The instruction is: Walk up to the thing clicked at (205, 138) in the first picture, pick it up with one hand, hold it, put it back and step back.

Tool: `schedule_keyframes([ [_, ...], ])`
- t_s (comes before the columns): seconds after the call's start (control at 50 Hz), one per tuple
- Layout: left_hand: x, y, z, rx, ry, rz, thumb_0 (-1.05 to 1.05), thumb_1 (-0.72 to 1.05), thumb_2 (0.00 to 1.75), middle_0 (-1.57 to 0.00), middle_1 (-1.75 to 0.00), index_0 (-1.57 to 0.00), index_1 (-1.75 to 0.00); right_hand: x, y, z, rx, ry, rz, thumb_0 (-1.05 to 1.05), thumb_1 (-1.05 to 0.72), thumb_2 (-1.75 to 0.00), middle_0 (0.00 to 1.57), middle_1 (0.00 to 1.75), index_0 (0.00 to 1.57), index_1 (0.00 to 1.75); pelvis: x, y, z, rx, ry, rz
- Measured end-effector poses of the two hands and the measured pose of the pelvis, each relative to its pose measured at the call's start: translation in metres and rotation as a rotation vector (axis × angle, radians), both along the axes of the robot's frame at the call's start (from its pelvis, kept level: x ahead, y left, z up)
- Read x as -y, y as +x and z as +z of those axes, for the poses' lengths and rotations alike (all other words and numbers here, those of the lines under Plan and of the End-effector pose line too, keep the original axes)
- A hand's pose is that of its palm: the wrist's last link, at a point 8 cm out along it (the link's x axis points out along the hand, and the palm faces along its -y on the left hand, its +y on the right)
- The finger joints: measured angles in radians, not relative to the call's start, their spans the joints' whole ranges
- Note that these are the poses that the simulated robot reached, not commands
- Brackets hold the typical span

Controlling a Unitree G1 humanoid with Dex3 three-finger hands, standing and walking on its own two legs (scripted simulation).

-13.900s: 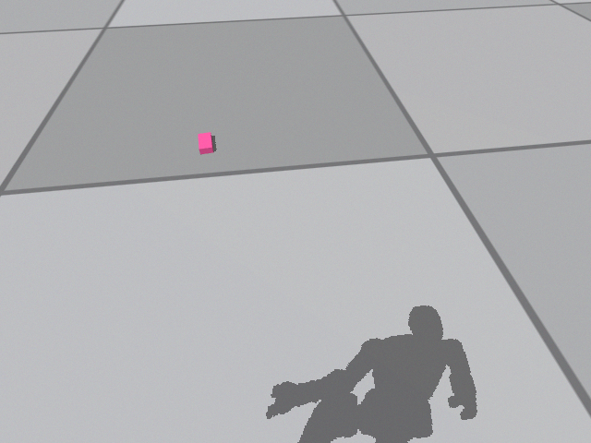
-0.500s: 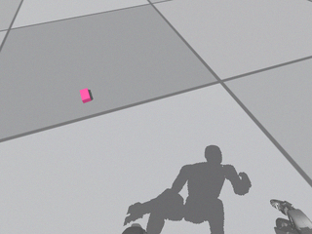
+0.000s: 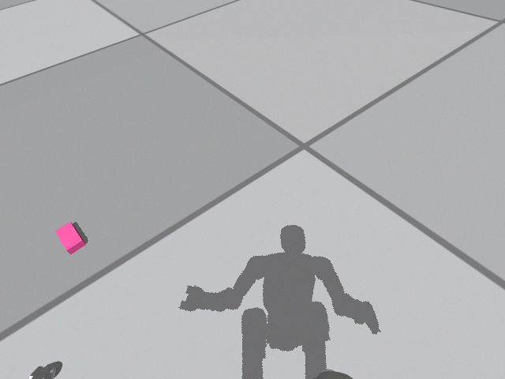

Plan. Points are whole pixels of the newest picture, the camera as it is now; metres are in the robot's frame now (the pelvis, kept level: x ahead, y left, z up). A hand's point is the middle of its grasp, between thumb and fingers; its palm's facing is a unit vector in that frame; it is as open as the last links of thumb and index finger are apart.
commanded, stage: walk up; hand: left
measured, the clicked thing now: (70, 237) +0.91 +0.93 -0.72
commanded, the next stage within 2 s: none
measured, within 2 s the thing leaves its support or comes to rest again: neither
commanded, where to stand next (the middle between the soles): +0.49 +1.07 m, yaw -51 degrees
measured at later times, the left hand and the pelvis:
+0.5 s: hand out of the picture +0.33 +0.55 -0.12, palm faces -0.31 -0.76 -0.56, open 7.4 cm; pelvis +0.18 +0.25 +0.01, yaw -15 degrees
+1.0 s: hand out of the picture +0.49 +0.76 -0.12, palm faces -0.36 -0.67 -0.65, open 7.4 cm; pelvis +0.28 +0.48 -0.03, yaw -27 degrees
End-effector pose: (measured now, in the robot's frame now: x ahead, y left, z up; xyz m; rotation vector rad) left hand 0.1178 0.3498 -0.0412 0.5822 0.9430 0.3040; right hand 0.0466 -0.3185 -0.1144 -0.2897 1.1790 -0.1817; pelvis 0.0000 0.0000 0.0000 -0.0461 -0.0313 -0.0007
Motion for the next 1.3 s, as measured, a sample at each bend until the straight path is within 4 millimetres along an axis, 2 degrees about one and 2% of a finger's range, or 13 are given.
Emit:
schedule_keyframes([
  [0.14, -0.055, 0.013, -0.006, -0.136, -0.006, -0.032, 0.01, 0.90, 0.90, -0.21, -0.30, -0.21, -0.30, -0.065, 0.126, 0.023, 0.233, 0.024, 0.064, 0.01, -0.91, -0.90, 0.20, 0.30, 0.20, 0.30, -0.071, 0.053, 0.005, -0.001, 0.006, -0.079],
  [0.22, -0.114, 0.039, -0.016, -0.180, 0.013, -0.057, 0.01, 0.89, 0.90, -0.22, -0.30, -0.21, -0.30, -0.102, 0.171, 0.030, 0.282, -0.016, 0.049, 0.01, -0.91, -0.90, 0.20, 0.30, 0.20, 0.30, -0.125, 0.087, -0.005, -0.015, 0.006, -0.121],
  [0.28, -0.173, 0.071, -0.034, -0.210, 0.051, -0.073, 0.01, 0.89, 0.90, -0.22, -0.30, -0.22, -0.30, -0.132, 0.187, 0.028, 0.301, -0.074, 0.007, 0.00, -0.91, -0.90, 0.20, 0.30, 0.20, 0.30, -0.169, 0.115, -0.023, -0.028, 0.020, -0.157],
  [0.32, -0.205, 0.098, -0.046, -0.235, 0.082, -0.062, 0.01, 0.89, 0.90, -0.22, -0.30, -0.21, -0.30, -0.155, 0.182, 0.024, 0.291, -0.100, -0.034, 0.00, -0.91, -0.90, 0.20, 0.30, 0.20, 0.30, -0.191, 0.127, -0.029, -0.025, 0.027, -0.180],
  [0.36, -0.220, 0.127, -0.048, -0.237, 0.080, -0.066, 0.01, 0.90, 0.90, -0.21, -0.30, -0.21, -0.30, -0.179, 0.166, 0.021, 0.230, -0.093, -0.091, 0.00, -0.91, -0.90, 0.20, 0.30, 0.20, 0.30, -0.206, 0.137, -0.023, -0.026, 0.026, -0.201],
  [0.48, -0.229, 0.205, -0.033, -0.243, 0.020, -0.190, 0.01, 0.90, 0.90, -0.21, -0.30, -0.21, -0.30, -0.242, 0.111, 0.024, 0.036, -0.057, -0.235, 0.00, -0.90, -0.90, 0.20, 0.30, 0.20, 0.30, -0.246, 0.172, 0.006, -0.036, 0.048, -0.257],
  [0.58, -0.232, 0.257, -0.021, -0.227, 0.015, -0.289, 0.01, 0.90, 0.90, -0.21, -0.30, -0.21, -0.30, -0.278, 0.086, 0.014, -0.029, -0.043, -0.334, 0.01, -0.90, -0.90, 0.21, 0.30, 0.20, 0.30, -0.279, 0.199, 0.008, -0.042, 0.046, -0.305],
  [0.68, -0.262, 0.288, -0.018, -0.134, 0.058, -0.321, 0.01, 0.90, 0.90, -0.21, -0.30, -0.21, -0.30, -0.308, 0.105, -0.010, -0.031, -0.030, -0.349, 0.01, -0.90, -0.90, 0.20, 0.30, 0.20, 0.30, -0.310, 0.215, -0.009, -0.015, 0.009, -0.341],
  [0.8, -0.309, 0.314, -0.006, -0.090, 0.074, -0.337, 0.01, 0.90, 0.90, -0.21, -0.30, -0.21, -0.30, -0.347, 0.158, -0.007, 0.065, -0.007, -0.311, 0.01, -0.91, -0.90, 0.20, 0.30, 0.20, 0.30, -0.362, 0.233, -0.006, -0.006, 0.015, -0.371],
  [0.94, -0.396, 0.362, -0.019, -0.087, 0.091, -0.411, 0.01, 0.89, 0.90, -0.21, -0.30, -0.21, -0.30, -0.403, 0.197, 0.000, 0.141, -0.090, -0.310, 0.00, -0.91, -0.90, 0.20, 0.30, 0.20, 0.30, -0.447, 0.263, -0.025, -0.033, 0.036, -0.434],
  [1.04, -0.451, 0.393, -0.035, -0.134, 0.110, -0.379, 0.01, 0.90, 0.90, -0.21, -0.30, -0.21, -0.30, -0.469, 0.186, 0.004, 0.117, -0.117, -0.378, 0.00, -0.91, -0.90, 0.20, 0.30, 0.20, 0.30, -0.499, 0.281, -0.025, -0.017, 0.025, -0.475],
  [1.18, -0.461, 0.415, -0.033, -0.203, 0.031, -0.461, 0.01, 0.90, 0.90, -0.21, -0.30, -0.21, -0.30, -0.555, 0.154, 0.011, 0.021, -0.059, -0.488, 0.00, -0.90, -0.90, 0.20, 0.30, 0.20, 0.30, -0.544, 0.299, -0.002, -0.023, 0.028, -0.518],
  [1.3, -0.490, 0.419, -0.037, -0.167, 0.025, -0.521, 0.01, 0.90, 0.90, -0.21, -0.30, -0.21, -0.30, -0.601, 0.155, -0.012, -0.010, -0.040, -0.511, 0.01, -0.90, -0.90, 0.20, 0.30, 0.20, 0.30, -0.590, 0.308, -0.014, -0.002, 0.001, -0.555],
])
